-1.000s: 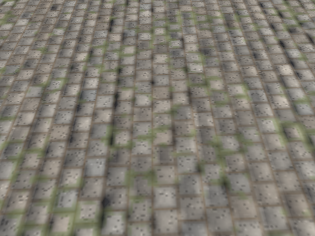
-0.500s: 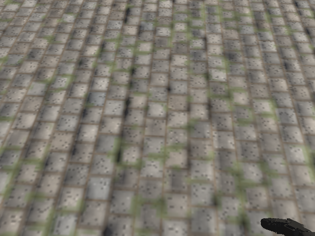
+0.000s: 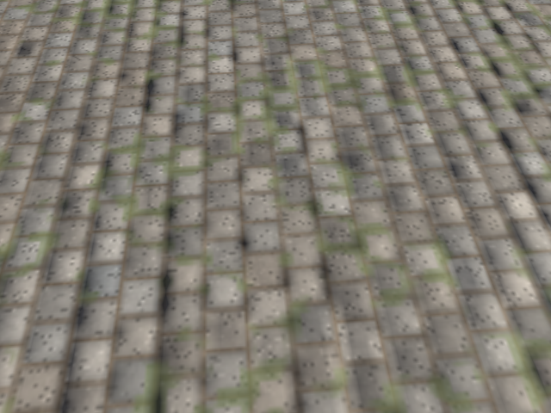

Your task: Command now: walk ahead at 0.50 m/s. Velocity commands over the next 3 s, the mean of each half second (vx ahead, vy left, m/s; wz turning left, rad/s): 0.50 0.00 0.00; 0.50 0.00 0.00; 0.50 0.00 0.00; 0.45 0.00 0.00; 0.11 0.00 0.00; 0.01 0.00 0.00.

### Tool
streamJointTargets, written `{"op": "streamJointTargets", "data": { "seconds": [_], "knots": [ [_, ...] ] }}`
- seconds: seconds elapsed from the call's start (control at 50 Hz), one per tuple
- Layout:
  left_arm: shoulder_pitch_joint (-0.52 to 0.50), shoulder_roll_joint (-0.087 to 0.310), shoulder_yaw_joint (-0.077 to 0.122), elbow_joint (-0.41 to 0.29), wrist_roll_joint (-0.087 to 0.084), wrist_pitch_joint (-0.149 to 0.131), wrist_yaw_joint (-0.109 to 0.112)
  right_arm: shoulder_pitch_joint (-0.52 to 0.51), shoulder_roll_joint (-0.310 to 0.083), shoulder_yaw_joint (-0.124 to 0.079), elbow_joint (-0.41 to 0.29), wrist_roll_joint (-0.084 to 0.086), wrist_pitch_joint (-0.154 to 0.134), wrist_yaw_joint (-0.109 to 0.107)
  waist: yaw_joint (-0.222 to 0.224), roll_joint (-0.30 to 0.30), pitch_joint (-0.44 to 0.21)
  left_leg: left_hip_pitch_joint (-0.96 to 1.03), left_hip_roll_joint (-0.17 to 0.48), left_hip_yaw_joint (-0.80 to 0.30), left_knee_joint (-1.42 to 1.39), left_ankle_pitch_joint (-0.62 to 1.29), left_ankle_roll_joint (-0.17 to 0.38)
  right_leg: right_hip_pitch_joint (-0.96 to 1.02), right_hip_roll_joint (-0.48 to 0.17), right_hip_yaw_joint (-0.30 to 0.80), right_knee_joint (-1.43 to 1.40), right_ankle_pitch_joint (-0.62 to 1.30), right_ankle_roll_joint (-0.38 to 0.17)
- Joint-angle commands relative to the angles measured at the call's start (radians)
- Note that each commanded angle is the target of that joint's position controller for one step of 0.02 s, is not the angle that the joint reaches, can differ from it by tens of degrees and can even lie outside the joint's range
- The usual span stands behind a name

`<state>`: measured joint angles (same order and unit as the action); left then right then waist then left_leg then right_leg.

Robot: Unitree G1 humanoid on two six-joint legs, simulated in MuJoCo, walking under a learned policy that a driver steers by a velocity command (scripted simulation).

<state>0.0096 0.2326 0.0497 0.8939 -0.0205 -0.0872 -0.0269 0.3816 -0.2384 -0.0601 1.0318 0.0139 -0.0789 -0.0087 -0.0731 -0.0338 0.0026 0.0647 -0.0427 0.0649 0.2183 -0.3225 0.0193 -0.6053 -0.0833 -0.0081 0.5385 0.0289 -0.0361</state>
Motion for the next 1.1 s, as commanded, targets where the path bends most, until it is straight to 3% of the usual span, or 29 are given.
{"op": "streamJointTargets", "data": {
  "seconds": [0.02, 0.04, 0.06, 0.08, 0.1, 0.12, 0.14, 0.16, 0.18, 0.2, 0.24, 0.28, 0.4, 0.5, 0.56, 0.58, 0.6, 0.62, 0.64, 0.66, 0.68, 0.7, 0.74, 0.78, 0.82, 0.88, 0.96, 1.04, 1.1],
  "knots": [
    [-0.026, 0.118, 0.029, -0.069, -0.004, -0.024, -0.012, 0.008, -0.179, -0.04, -0.026, 0.004, 0.01, -0.008, 0.069, 0.126, 0.033, 0.025, 0.309, -0.117, 0.08, 0.615, 0.142, 0.066, 0.038, -0.026, -0.04, -0.103, -0.042],
    [0.107, 0.153, 0.049, -0.029, 0.0, -0.025, -0.009, -0.017, -0.172, -0.037, -0.033, 0.005, 0.016, -0.007, 0.141, 0.124, -0.045, 0.002, 0.268, -0.08, 0.235, 0.773, 0.119, 0.248, 0.076, -0.058, -0.058, -0.097, -0.067],
    [0.298, 0.215, 0.075, 0.025, 0.007, -0.025, -0.002, -0.019, -0.14, -0.022, -0.049, -0.003, 0.017, -0.007, 0.211, 0.091, -0.18, -0.143, 0.213, -0.039, 0.479, 0.706, 0.087, 0.545, 0.017, 0.008, -0.017, -0.075, -0.113],
    [0.445, 0.316, 0.101, 0.055, 0.023, -0.018, 0.004, 0.092, -0.037, 0.008, -0.064, -0.012, -0.001, 0.004, 0.188, -0.125, -0.343, -0.56, 0.06, 0.005, 0.891, 0.32, 0.01, 0.967, -0.249, 0.445, -0.045, -0.207, -0.267],
    [0.461, 0.262, 0.08, 0.061, 0.015, -0.015, 0.001, 0.077, -0.032, 0.015, -0.057, -0.002, -0.029, 0.01, 0.191, -0.216, -0.415, -0.735, -0.019, -0.137, 1.076, -0.24, 0.007, 1.04, -0.325, 0.756, -0.222, -0.299, -0.31],
    [0.383, 0.199, 0.059, 0.051, 0.007, -0.017, 0.003, -0.014, -0.125, -0.01, -0.082, 0.027, -0.047, 0.014, 0.187, -0.16, -0.285, -0.837, 0.049, -0.185, 1.157, -0.21, 0.031, 0.945, -0.286, 0.633, -0.233, -0.343, -0.253],
    [0.289, 0.16, 0.046, 0.024, 0.009, -0.018, 0.005, -0.089, -0.14, -0.012, -0.105, 0.035, -0.054, 0.012, 0.163, -0.096, -0.177, -0.846, 0.107, -0.149, 1.133, -0.118, 0.046, 0.79, -0.253, 0.485, -0.249, -0.281, -0.219],
    [0.218, 0.128, 0.035, 0.013, 0.02, -0.02, 0.001, -0.127, -0.135, -0.017, -0.109, 0.022, -0.051, 0.004, 0.131, -0.025, -0.1, -0.803, 0.149, -0.13, 1.065, -0.036, 0.047, 0.631, -0.216, 0.381, -0.285, -0.203, -0.202],
    [0.181, 0.1, 0.026, 0.01, 0.03, -0.025, -0.002, -0.116, -0.125, -0.025, -0.106, 0.012, -0.037, -0.002, 0.092, -0.035, -0.065, -0.735, 0.183, -0.137, 1.003, 0.015, 0.048, 0.523, -0.181, 0.307, -0.317, -0.152, -0.185],
    [0.172, 0.086, 0.022, 0.015, 0.033, -0.026, -0.005, -0.092, -0.102, -0.024, -0.1, 0.009, -0.022, -0.003, 0.069, -0.049, -0.052, -0.682, 0.195, -0.138, 0.971, 0.04, 0.046, 0.461, -0.16, 0.267, -0.348, -0.141, -0.182],
    [0.199, 0.109, 0.027, 0.032, 0.028, -0.03, -0.001, -0.082, -0.069, -0.021, -0.099, 0.006, -0.002, -0.005, 0.052, -0.046, -0.025, -0.673, 0.204, -0.125, 0.907, 0.073, 0.032, 0.408, -0.147, 0.207, -0.392, -0.092, -0.197],
    [0.235, 0.141, 0.034, 0.045, 0.027, -0.031, 0.013, -0.149, -0.079, -0.025, -0.125, -0.003, 0.004, -0.008, 0.059, -0.021, 0.006, -0.739, 0.21, -0.121, 0.807, 0.159, 0.008, 0.418, -0.148, 0.172, -0.417, -0.034, -0.206],
    [0.327, 0.153, 0.034, 0.071, 0.013, -0.018, 0.035, -0.358, -0.05, -0.013, -0.184, -0.002, -0.007, 0.01, 0.117, -0.023, 0.049, -0.729, 0.16, -0.067, 0.449, 0.432, -0.011, 0.468, -0.1, 0.056, -0.436, -0.015, -0.159],
    [0.403, 0.165, 0.043, 0.111, 0.003, 0.003, 0.04, -0.472, -0.061, -0.003, -0.232, 0.008, -0.016, 0.038, 0.145, -0.027, 0.089, -0.757, 0.136, -0.068, 0.322, 0.368, 0.016, 0.633, -0.166, 0.062, -0.371, 0.003, -0.151],
    [0.372, 0.187, 0.054, 0.108, 0.001, 0.018, 0.045, -0.404, -0.106, -0.018, -0.228, 0.009, -0.025, 0.048, 0.085, -0.056, 0.042, -0.625, 0.095, -0.041, 0.289, 0.257, 0.058, 0.691, -0.189, 0.059, -0.263, 0.231, -0.121],
    [0.346, 0.187, 0.053, 0.102, 0.0, 0.023, 0.045, -0.3, -0.134, -0.035, -0.199, 0.006, -0.026, 0.047, 0.024, -0.059, -0.021, -0.473, 0.059, -0.009, 0.272, 0.253, 0.079, 0.677, -0.159, 0.029, -0.141, 0.394, -0.102],
    [0.341, 0.16, 0.042, 0.093, 0.005, 0.027, 0.045, -0.122, -0.187, -0.062, -0.144, 0.001, -0.025, 0.04, -0.048, -0.034, -0.133, -0.216, 0.064, -0.021, 0.293, 0.276, 0.111, 0.581, -0.102, -0.012, 0.07, 0.405, -0.071],
    [0.384, 0.109, 0.024, 0.068, 0.022, 0.025, 0.045, 0.04, -0.266, -0.082, -0.111, -0.015, -0.022, 0.03, -0.067, 0.121, -0.283, 0.112, 0.282, -0.317, 0.292, 0.231, 0.195, 0.31, -0.012, -0.061, 0.424, 0.078, -0.026],
    [0.477, 0.001, -0.007, 0.074, 0.016, -0.002, 0.035, 0.062, -0.289, -0.079, -0.099, -0.012, -0.02, 0.039, -0.009, 0.356, -0.385, 0.332, 0.444, -0.77, 0.13, 0.071, 0.326, -0.006, 0.154, 0.033, 0.695, -0.601, 0.012],
    [0.397, 0.111, 0.018, 0.07, -0.009, -0.024, 0.028, 0.027, -0.199, -0.053, -0.107, 0.001, -0.023, 0.039, -0.034, 0.251, -0.315, 0.292, 0.408, -0.747, 0.092, -0.023, 0.281, -0.12, 0.093, 0.133, 0.8, -0.604, -0.006],
    [0.306, 0.148, 0.026, 0.043, -0.024, -0.038, 0.026, -0.056, -0.16, -0.042, -0.124, 0.002, -0.026, 0.035, -0.023, 0.197, -0.186, 0.159, 0.377, -0.59, 0.082, 0.035, 0.238, -0.169, 0.043, 0.105, 0.798, -0.513, -0.022],
    [0.259, 0.143, 0.028, 0.035, -0.019, -0.041, 0.034, -0.132, -0.143, -0.035, -0.141, -0.008, -0.028, 0.035, 0.009, 0.104, -0.122, 0.012, 0.345, -0.485, 0.057, 0.127, 0.217, -0.128, -0.009, 0.081, 0.748, -0.415, -0.025],
    [0.266, 0.123, 0.039, 0.039, -0.003, -0.02, 0.04, -0.191, -0.09, -0.018, -0.143, -0.029, -0.033, 0.04, 0.07, 0.107, -0.063, -0.177, 0.292, -0.357, -0.001, 0.251, 0.204, -0.02, -0.061, 0.085, 0.658, -0.327, -0.024],
    [0.286, 0.084, 0.036, 0.042, -0.001, 0.003, 0.042, -0.17, -0.097, -0.02, -0.128, -0.022, -0.037, 0.038, 0.09, 0.112, -0.044, -0.232, 0.277, -0.299, -0.05, 0.281, 0.217, 0.008, -0.075, 0.076, 0.59, -0.305, -0.015],
    [0.227, 0.085, 0.038, 0.02, 0.008, 0.012, 0.045, -0.139, -0.132, -0.027, -0.114, -0.019, -0.038, 0.025, 0.087, 0.092, -0.008, -0.239, 0.276, -0.259, -0.085, 0.317, 0.226, -0.05, -0.081, 0.068, 0.503, -0.229, 0.006],
    [0.128, 0.081, 0.038, -0.014, 0.016, 0.011, 0.04, -0.094, -0.143, -0.028, -0.099, -0.016, -0.029, 0.008, 0.065, 0.081, 0.018, -0.206, 0.257, -0.199, -0.101, 0.36, 0.207, -0.109, -0.074, 0.058, 0.33, -0.065, 0.029],
    [-0.006, 0.058, 0.025, -0.049, 0.009, 0.003, 0.025, -0.034, -0.147, -0.026, -0.077, -0.006, -0.024, 0.0, 0.022, 0.089, 0.051, -0.187, 0.223, -0.124, -0.111, 0.344, 0.175, -0.058, -0.03, 0.011, 0.113, 0.088, 0.029],
    [-0.108, 0.062, 0.015, -0.09, 0.0, -0.005, 0.004, 0.035, -0.155, -0.031, -0.041, 0.0, -0.007, -0.002, -0.01, 0.09, 0.087, -0.055, 0.271, -0.125, -0.065, 0.362, 0.175, -0.09, -0.008, 0.005, 0.012, 0.043, 0.013],
    [-0.098, 0.091, 0.02, -0.105, -0.003, -0.015, -0.012, 0.029, -0.172, -0.041, -0.032, 0.003, 0.009, -0.008, 0.023, 0.112, 0.071, 0.03, 0.313, -0.133, 0.011, 0.498, 0.153, -0.042, 0.013, -0.001, -0.032, -0.063, -0.024]
  ]
}}
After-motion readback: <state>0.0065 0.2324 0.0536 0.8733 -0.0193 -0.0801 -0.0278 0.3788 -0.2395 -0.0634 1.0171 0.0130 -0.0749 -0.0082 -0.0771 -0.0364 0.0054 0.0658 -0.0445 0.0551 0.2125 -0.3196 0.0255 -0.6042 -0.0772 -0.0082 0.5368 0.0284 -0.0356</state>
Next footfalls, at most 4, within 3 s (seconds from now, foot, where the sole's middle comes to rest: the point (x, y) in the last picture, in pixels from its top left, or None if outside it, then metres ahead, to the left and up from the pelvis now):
0.06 right None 0.22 -0.13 -0.77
0.60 left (224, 394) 0.54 0.11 -0.77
1.16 right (307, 274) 0.86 -0.12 -0.77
1.72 left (220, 195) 1.17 0.12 -0.77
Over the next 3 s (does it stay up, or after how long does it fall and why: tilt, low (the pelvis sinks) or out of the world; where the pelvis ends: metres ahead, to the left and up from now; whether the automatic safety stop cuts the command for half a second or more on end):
stays up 1.29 0.04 0.00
